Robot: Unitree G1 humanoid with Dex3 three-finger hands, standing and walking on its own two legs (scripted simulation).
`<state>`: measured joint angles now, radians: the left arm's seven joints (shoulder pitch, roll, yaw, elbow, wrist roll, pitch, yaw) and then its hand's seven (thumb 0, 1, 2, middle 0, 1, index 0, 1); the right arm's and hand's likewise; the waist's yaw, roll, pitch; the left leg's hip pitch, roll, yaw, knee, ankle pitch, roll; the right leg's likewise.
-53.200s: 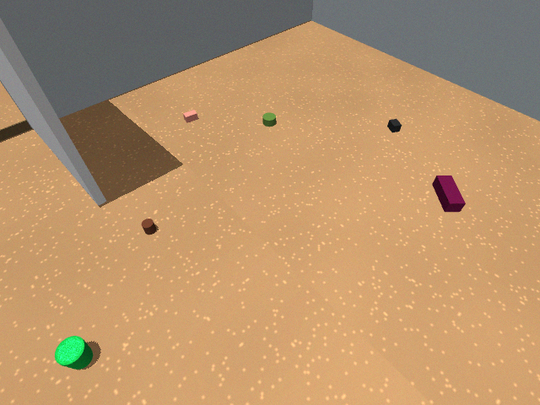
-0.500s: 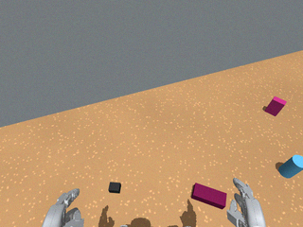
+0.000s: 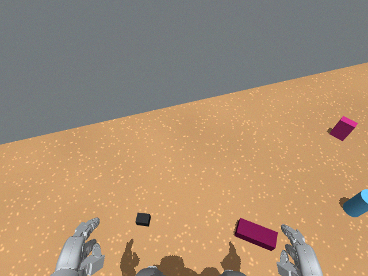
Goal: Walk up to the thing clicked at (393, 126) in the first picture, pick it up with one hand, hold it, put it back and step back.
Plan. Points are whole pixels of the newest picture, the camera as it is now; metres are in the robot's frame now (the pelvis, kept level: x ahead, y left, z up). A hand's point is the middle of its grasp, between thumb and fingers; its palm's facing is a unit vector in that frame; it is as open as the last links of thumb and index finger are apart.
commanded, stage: stand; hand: left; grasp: from above
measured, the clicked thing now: (143, 219) +0.46 +0.21 -0.70
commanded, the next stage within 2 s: none
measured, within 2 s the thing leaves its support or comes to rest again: neither
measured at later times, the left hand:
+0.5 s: hand out of the picture +0.05 +0.25 -0.11, palm faces +0.06 -0.95 -0.32, open 7.4 cm
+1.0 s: hand out of the picture +0.03 +0.24 -0.10, palm faces +0.04 -0.94 -0.33, open 7.4 cm
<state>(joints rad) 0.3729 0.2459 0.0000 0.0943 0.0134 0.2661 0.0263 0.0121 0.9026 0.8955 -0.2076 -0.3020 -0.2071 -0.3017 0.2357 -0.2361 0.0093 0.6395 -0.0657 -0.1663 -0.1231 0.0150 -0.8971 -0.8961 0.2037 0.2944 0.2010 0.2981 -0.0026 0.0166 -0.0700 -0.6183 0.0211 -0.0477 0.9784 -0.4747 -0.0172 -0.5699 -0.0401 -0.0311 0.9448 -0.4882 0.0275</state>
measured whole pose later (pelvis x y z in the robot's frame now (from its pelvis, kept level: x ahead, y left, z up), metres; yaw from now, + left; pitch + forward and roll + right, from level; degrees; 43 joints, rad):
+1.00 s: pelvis -0.01 +0.00 +0.06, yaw +1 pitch -4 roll +0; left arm 0.18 0.30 0.03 1.12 0.03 0.00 0.02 0.01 0.90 0.90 -0.21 -0.30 -0.21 -0.30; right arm 0.16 -0.30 -0.04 1.12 -0.02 0.01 -0.01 0.01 -0.90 -0.90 0.20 0.29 0.20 0.30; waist 0.02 0.01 0.07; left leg -0.14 0.01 -0.05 0.40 -0.19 -0.02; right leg -0.10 -0.05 -0.05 0.38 -0.21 0.03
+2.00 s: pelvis +0.01 -0.01 +0.06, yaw +1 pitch -3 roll +0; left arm 0.11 0.32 0.02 1.13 0.01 -0.01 0.01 0.01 0.90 0.90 -0.21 -0.30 -0.21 -0.30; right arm 0.11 -0.33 -0.01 1.14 -0.01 -0.01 -0.01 0.01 -0.90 -0.90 0.20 0.29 0.20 0.30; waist 0.01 0.01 0.06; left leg -0.11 0.02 -0.04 0.34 -0.18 -0.03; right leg -0.08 -0.04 -0.05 0.34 -0.21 0.02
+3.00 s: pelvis -0.06 +0.05 +0.05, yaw +0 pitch -1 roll -1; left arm 0.06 0.37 0.06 0.89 0.00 0.06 0.03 0.01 0.91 0.90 -0.21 -0.30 -0.21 -0.30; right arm 0.13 -0.33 -0.05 0.92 -0.02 0.03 -0.03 0.01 -0.90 -0.90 0.21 0.30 0.20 0.30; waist -0.02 -0.04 0.20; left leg -0.26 -0.05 0.04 0.54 -0.27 0.07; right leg -0.42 0.09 0.15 1.06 -0.48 0.00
